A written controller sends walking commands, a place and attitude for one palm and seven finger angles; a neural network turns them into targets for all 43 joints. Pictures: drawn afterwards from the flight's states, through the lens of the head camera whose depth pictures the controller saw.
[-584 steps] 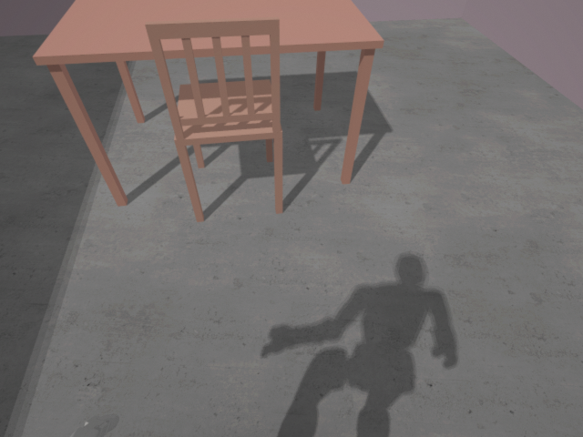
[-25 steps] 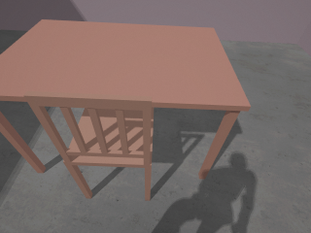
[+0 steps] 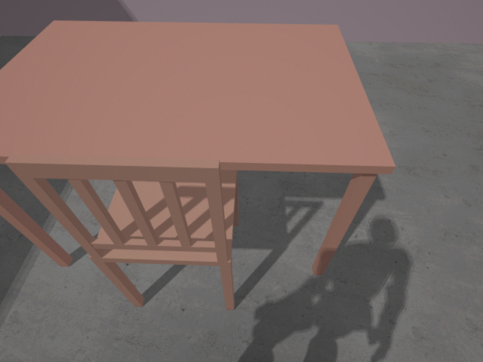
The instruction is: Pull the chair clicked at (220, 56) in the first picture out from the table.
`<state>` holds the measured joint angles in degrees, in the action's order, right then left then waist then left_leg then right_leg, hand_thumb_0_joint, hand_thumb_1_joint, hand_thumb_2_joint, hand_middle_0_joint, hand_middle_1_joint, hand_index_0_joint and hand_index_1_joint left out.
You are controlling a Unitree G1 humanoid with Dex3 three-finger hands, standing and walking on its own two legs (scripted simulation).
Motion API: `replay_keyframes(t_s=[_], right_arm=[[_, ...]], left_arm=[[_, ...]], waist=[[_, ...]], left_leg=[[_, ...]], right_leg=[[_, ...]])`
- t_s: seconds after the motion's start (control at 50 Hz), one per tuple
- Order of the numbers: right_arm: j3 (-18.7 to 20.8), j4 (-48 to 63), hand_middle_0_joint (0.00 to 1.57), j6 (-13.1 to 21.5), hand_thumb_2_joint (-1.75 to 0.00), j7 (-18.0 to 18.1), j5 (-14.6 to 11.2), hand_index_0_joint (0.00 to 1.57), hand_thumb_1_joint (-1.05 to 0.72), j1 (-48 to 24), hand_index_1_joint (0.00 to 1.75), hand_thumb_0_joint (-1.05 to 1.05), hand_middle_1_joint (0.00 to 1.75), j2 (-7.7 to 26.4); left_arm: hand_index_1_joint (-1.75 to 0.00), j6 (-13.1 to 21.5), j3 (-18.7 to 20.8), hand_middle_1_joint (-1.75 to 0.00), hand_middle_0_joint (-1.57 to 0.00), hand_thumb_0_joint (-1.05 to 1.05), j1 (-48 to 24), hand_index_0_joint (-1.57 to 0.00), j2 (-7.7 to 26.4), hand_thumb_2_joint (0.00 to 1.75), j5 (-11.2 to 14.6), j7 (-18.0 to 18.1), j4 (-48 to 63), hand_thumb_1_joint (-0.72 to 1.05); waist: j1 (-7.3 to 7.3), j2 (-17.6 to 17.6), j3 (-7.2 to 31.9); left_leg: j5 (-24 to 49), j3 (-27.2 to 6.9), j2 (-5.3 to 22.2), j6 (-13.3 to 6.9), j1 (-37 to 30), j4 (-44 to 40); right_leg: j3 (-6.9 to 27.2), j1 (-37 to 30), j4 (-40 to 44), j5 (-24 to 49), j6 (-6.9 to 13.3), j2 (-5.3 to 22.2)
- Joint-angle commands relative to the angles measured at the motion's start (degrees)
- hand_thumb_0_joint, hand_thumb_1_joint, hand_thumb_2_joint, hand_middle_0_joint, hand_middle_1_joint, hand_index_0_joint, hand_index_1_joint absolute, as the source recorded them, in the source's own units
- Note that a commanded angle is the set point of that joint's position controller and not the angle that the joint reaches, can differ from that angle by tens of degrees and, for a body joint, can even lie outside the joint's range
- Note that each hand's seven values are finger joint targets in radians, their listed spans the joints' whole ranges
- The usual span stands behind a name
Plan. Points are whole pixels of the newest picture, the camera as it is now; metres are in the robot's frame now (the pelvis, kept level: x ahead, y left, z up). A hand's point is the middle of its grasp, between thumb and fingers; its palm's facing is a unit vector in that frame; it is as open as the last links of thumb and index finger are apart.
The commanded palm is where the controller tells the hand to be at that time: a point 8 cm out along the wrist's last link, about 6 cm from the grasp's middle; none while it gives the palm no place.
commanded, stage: come to a stop and stand still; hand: left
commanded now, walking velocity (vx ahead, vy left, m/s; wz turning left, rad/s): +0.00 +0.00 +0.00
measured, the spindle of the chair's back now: (139, 214) +0.43 +0.25 -0.09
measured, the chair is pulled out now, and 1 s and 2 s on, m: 0.00 0.00 0.00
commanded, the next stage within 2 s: look again from close up in 1.00 s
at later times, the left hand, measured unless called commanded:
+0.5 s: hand out of the picture -0.02 +0.22 -0.17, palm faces -0.01 -0.97 -0.24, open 7.4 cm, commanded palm none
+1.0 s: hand out of the picture +0.00 +0.25 -0.17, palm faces -0.03 -0.97 -0.23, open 7.4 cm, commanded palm none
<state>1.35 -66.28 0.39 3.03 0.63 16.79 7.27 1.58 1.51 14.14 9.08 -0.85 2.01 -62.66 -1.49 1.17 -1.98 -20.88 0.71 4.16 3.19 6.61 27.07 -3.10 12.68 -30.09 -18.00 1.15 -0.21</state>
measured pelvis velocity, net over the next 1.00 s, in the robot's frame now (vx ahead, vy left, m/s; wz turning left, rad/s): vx -0.05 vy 0.07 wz -0.03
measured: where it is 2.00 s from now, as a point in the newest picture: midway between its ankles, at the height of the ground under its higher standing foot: outside the picture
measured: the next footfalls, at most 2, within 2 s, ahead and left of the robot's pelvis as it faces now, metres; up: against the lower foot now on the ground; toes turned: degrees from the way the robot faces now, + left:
none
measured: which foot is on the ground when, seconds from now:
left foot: down 0.00-1.00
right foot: down 0.00-1.00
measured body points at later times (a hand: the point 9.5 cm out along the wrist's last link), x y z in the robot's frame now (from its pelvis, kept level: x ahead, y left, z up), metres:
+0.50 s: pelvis -0.03 +0.02 +0.00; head -0.01 +0.02 +0.45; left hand -0.02 +0.27 -0.15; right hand +0.02 -0.23 -0.15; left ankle -0.07 +0.15 -0.73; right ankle -0.02 -0.10 -0.73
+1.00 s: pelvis -0.05 +0.07 +0.00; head -0.04 +0.06 +0.45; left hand +0.00 +0.30 -0.15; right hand -0.02 -0.17 -0.16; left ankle -0.07 +0.15 -0.73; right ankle -0.02 -0.10 -0.73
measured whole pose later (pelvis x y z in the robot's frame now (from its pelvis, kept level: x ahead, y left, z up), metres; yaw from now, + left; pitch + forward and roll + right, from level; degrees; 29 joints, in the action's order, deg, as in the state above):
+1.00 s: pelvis -0.05 +0.07 +0.00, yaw -2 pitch -2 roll +0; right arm 0.6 -61.1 0.7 1.0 0.9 13.8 10.0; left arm -0.3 -0.6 13.9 10.8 -0.9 1.9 -59.0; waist -0.4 0.0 -2.4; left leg -19.0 4.6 -1.3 -2.5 8.1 29.2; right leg 1.4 13.9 -29.3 -13.2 -4.3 4.8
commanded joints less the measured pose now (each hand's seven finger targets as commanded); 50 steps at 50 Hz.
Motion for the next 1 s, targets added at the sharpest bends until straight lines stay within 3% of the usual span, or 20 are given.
replay_keyframes(t_s=[0.0, 0.12, 0.28, 0.3, 0.32, 0.34, 0.36, 0.38, 0.4, 0.44, 0.52, 0.56, 0.6, 0.74, 0.9, 0.98], right_arm=[[0.54, 1.02, 0.2, 0.39, -0.9, 0.2, 0.0, 0.2, -0.9, 4.64, 0.3, 0.0, 0.3, 4.88], [0.66, 1.79, 0.2, 0.49, -0.9, -0.08, 0.14, 0.2, -0.9, 1.06, 0.3, 0.0, 0.3, 7.97], [0.18, 2.27, 0.2, 0.62, -0.9, -0.59, 0.19, 0.2, -0.9, -1.87, 0.3, 0.0, 0.3, 9.91], [0.63, 7.46, 0.2, 0.14, -0.9, -0.89, 0.82, 0.2, -0.9, -4.09, 0.3, 0.0, 0.3, 12.15], [2.04, 8.71, 0.2, 0.69, -0.9, -1.42, 0.45, 0.2, -0.9, -4.99, 0.3, 0.0, 0.3, 12.84], [1.8, 8.85, 0.2, 0.46, -0.9, -1.56, 0.58, 0.2, -0.9, -5.85, 0.3, 0.0, 0.3, 11.49], [1.66, 9.31, 0.2, 0.19, -0.9, -1.65, 0.45, 0.2, -0.9, -5.05, 0.3, 0.0, 0.3, 10.88], [1.8, 9.85, 0.2, 0.17, -0.9, -1.74, 0.37, 0.2, -0.9, -4.41, 0.3, 0.0, 0.3, 10.67], [1.39, 10.41, 0.2, -0.05, -0.9, -1.92, 0.46, 0.2, -0.9, -3.86, 0.3, 0.0, 0.3, 9.94], [1.77, 10.53, 0.2, 0.37, -0.9, -1.94, 0.42, 0.2, -0.9, -2.97, 0.3, 0.0, 0.3, 10.96], [1.58, 10.7, 0.2, 1.41, -0.9, -1.79, 0.44, 0.2, -0.9, -2.87, 0.3, 0.0, 0.3, 12.21], [1.83, 10.98, 0.2, 1.8, -0.9, -1.47, 0.41, 0.2, -0.9, -3.5, 0.3, 0.0, 0.3, 13.52], [1.15, 10.62, 0.2, 1.75, -0.9, -1.4, 0.48, 0.2, -0.9, -3.09, 0.3, 0.0, 0.3, 12.57], [0.72, 9.94, 0.2, 1.17, -0.9, -1.62, 0.37, 0.2, -0.9, -3.26, 0.3, 0.0, 0.3, 11.24], [0.5, 8.28, 0.2, 1.3, -0.9, -1.65, 0.18, 0.2, -0.9, -1.63, 0.3, 0.0, 0.3, 10.12], [0.47, 7.54, 0.2, 1.18, -0.9, -1.58, 0.13, 0.2, -0.9, -1.18, 0.3, 0.0, 0.3, 9.25]], left_arm=[[-0.3, 0.46, 1.14, -0.3, -0.2, 0.0, 6.51, -0.2, 6.77, 0.9, 0.35, 0.45, -0.33, 0.9], [-0.3, 0.62, 1.39, -0.3, -0.2, 0.0, 3.48, -0.2, 8.54, 0.9, 0.08, 0.16, 0.25, 0.9], [-0.3, 0.49, 0.96, -0.3, -0.2, 0.0, 1.68, -0.2, 9.54, 0.9, -0.09, -0.41, -0.3, 0.9], [-0.3, 1.01, -0.62, -0.3, -0.2, 0.0, 2.68, -0.2, 14.37, 0.9, -0.18, 0.15, 3.27, 0.9], [-0.3, 0.43, 0.37, -0.3, -0.2, 0.0, 3.83, -0.2, 12.44, 0.9, 0.18, 0.13, 3.63, 0.9], [-0.3, 0.8, 0.48, -0.3, -0.2, 0.0, 2.71, -0.2, 11.99, 0.9, 0.08, 0.03, 3.6, 0.9], [-0.3, 0.93, 0.38, -0.3, -0.2, 0.0, 2.71, -0.2, 13.06, 0.9, 0.12, -0.07, 4.24, 0.9], [-0.3, 1.12, 0.58, -0.3, -0.2, 0.0, 2.42, -0.2, 13.1, 0.9, 0.06, -0.05, 4.92, 0.9], [-0.3, 0.96, 0.33, -0.3, -0.2, 0.0, 2.02, -0.2, 12.77, 0.9, 0.01, 0.07, 5.41, 0.9], [-0.3, 1.0, 0.57, -0.3, -0.2, 0.0, 1.01, -0.2, 12.5, 0.9, 0.06, 0.07, 5.84, 0.9], [-0.3, 0.44, 0.21, -0.3, -0.2, 0.0, 0.54, -0.2, 11.29, 0.9, 0.14, 0.15, 6.78, 0.9], [-0.3, 0.19, 0.45, -0.3, -0.2, 0.0, 1.09, -0.2, 11.74, 0.9, 0.15, 0.19, 7.09, 0.9], [-0.3, -0.26, -0.16, -0.3, -0.2, 0.0, 2.65, -0.2, 10.09, 0.9, 0.19, 0.33, 6.91, 0.9], [-0.3, -1.1, -0.32, -0.3, -0.2, 0.0, 2.03, -0.2, 9.68, 0.9, 0.09, 0.36, 6.76, 0.9], [-0.3, -1.06, -0.38, -0.3, -0.2, 0.0, 2.24, -0.2, 8.85, 0.9, 0.06, 0.42, 6.32, 0.9], [-0.3, -0.95, -0.26, -0.3, -0.2, 0.0, 2.7, -0.2, 8.13, 0.9, 0.09, 0.44, 5.57, 0.9]], waist=[[1.35, -4.65, 2.83], [1.42, -2.19, 2.35], [1.47, -0.86, -0.72], [0.68, 1.3, -6.63], [2.51, 1.38, -5.04], [1.39, 2.58, -3.47], [1.18, 1.95, -1.08], [0.73, 0.33, 1.04], [0.75, -4.63, 2.14], [0.16, -7.03, 2.65], [0.7, -0.99, 1.66], [1.3, 2.24, 2.07], [1.95, 2.63, 3.59], [1.89, -0.01, -1.33], [1.65, 0.05, -0.03], [1.52, -0.37, -1.43]], left_leg=[[20.09, -0.11, 1.48, -2.37, 2.51, -3.17], [21.76, -0.65, 2.29, -2.61, -0.04, -4.73], [17.27, -1.73, 2.59, -2.98, -0.39, -8.15], [18.13, -2.08, -0.81, -3.89, 2.07, -6.17], [10.45, -0.94, 1.09, -3.19, 5.65, -2.34], [8.12, -0.79, -0.04, -3.22, 5.65, -1.53], [6.37, -0.78, -1.07, -3.25, 5.14, 0.11], [5.93, -0.63, -1.39, -3.3, 5.06, 1.79], [5.01, -0.17, -1.6, -3.72, 4.99, 2.59], [6.34, -0.73, -1.38, -3.93, 5.32, 2.93], [14.99, -2.59, 1.07, -5.05, 5.71, -0.76], [23.53, -3.37, 2.39, -5.53, 5.05, -1.2], [29.02, -3.34, 3.18, -5.8, 3.6, -0.99], [17.18, -3.6, 1.95, -5.54, 7.0, -4.34], [19.2, -3.06, 1.9, -5.45, 4.78, -5.39], [16.76, -2.55, 1.35, -5.29, 5.05, -5.48]], right_leg=[[6.4, -9.41, 4.99, 42.01, 0.71, 7.87], [6.23, -7.73, 8.09, 33.29, 0.27, 6.84], [6.43, -4.81, 12.28, 19.7, 0.09, 6.25], [5.51, -0.87, 7.17, 15.34, 0.44, 3.26], [7.62, 2.03, 8.27, 4.88, 0.9, 6.08], [10.27, 2.85, 10.2, 2.82, 1.96, 7.34], [11.42, 2.23, 11.61, 0.23, 2.2, 8.43], [12.16, 2.22, 12.09, -0.86, 2.51, 9.0], [12.21, 1.68, 12.42, -1.84, 2.72, 8.99], [10.43, 2.38, 11.2, -0.46, 2.27, 8.84], [5.26, 0.92, 3.92, 12.08, 0.76, 5.9], [3.45, 0.3, 1.03, 16.08, 0.23, 5.47], [2.53, -1.2, 0.32, 16.35, -0.19, 5.08], [3.4, 0.06, 2.08, 11.82, -1.3, 5.42], [3.47, -0.78, 2.54, 13.24, -1.82, 5.72], [4.17, -0.1, 3.53, 13.36, -1.75, 6.28]])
